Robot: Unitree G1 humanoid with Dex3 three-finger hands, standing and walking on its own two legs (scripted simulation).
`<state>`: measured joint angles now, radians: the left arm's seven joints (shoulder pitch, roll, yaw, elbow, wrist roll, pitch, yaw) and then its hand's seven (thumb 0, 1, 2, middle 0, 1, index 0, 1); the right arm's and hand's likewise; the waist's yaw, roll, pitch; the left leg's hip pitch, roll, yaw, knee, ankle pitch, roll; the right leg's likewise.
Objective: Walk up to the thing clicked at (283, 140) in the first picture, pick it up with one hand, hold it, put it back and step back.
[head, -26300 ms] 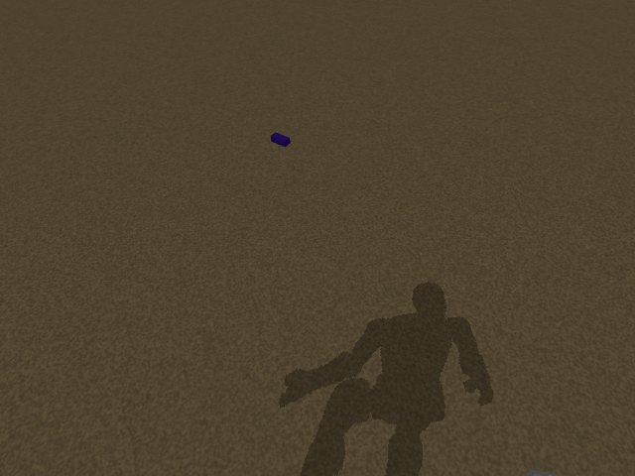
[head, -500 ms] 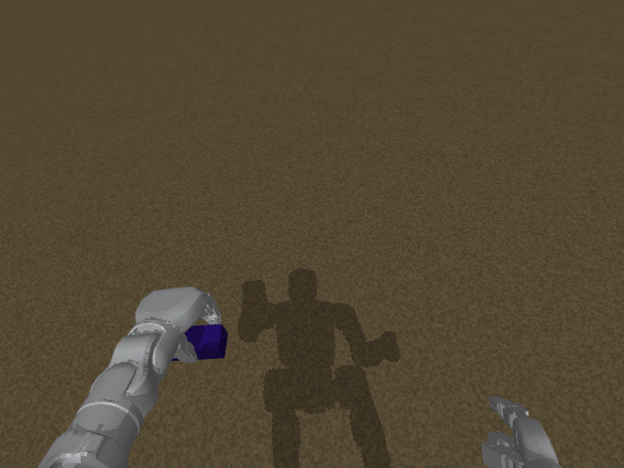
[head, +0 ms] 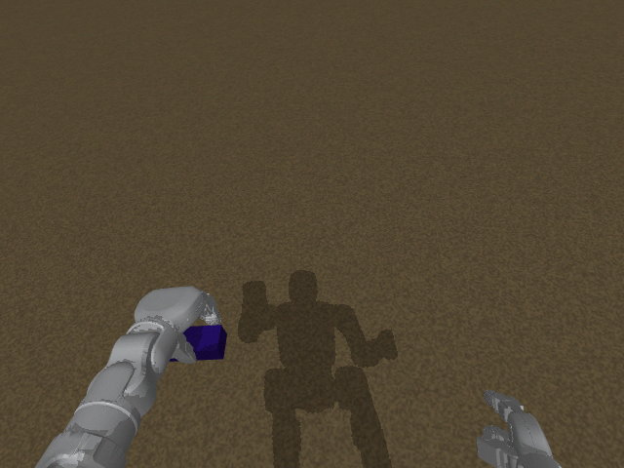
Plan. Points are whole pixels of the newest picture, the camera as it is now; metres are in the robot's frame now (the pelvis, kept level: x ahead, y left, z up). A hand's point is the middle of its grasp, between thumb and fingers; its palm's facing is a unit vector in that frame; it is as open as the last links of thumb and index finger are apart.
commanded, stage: hold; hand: left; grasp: from above
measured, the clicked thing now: (193, 343) +0.30 +0.22 -0.08
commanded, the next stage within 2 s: crouch in 0.30 s
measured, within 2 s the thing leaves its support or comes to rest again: neither
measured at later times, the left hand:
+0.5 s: hand (180, 333) +0.30 +0.22 -0.03, palm faces -0.45 -0.05 -0.89, open 7.0 cm
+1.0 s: hand (203, 354) +0.34 +0.25 -0.20, palm faces -0.42 +0.05 -0.91, open 7.1 cm
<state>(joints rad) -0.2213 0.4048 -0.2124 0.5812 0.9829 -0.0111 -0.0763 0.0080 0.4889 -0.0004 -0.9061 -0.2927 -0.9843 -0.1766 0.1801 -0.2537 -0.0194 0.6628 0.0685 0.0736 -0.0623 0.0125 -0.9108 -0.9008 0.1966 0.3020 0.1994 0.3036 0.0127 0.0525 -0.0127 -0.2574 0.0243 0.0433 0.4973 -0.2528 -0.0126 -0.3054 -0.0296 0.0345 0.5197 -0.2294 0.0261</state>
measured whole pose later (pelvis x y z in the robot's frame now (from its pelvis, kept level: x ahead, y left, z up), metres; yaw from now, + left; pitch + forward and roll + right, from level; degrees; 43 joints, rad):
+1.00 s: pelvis -0.03 +0.01 -0.10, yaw +1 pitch +21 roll -1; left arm -0.59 0.42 -0.13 1.14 1.17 -0.10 0.31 0.00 0.46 0.05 -0.89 -0.34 -0.97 -0.23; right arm 0.23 -0.28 -0.08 0.70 -0.01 0.06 -0.01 0.01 -0.91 -0.90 0.20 0.30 0.20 0.30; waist -0.08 0.01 -0.14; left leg -1.09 0.03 -0.01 1.22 -0.50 -0.01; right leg -1.09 -0.02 0.01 1.18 -0.45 0.04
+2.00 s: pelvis -0.08 +0.01 -0.39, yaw -2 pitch +36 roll -8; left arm -1.01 0.81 0.11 1.41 1.30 -0.26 0.29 0.01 0.50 0.00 -0.89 -0.30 -0.98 -0.16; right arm 0.19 -0.29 0.03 0.72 -0.13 -0.02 0.14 0.00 -0.91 -0.90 0.20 0.30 0.20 0.30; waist -0.26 0.01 -0.05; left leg -2.20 -0.01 -0.12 2.26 -0.69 -0.01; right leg -2.15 -0.02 -0.03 2.16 -0.63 0.06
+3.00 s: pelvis -0.08 +0.02 -0.45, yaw -7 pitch +32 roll -13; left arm -1.09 1.00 0.14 1.57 1.39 -0.31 0.42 0.00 0.45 0.01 -1.01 -0.16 -1.05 -0.09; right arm 0.16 -0.31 0.17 0.67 -0.20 -0.04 0.16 0.00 -0.91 -0.90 0.20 0.30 0.20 0.30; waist -0.33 -0.06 0.08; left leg -2.36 -0.02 -0.19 2.49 -0.70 0.01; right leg -2.27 0.00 -0.08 2.32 -0.62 0.07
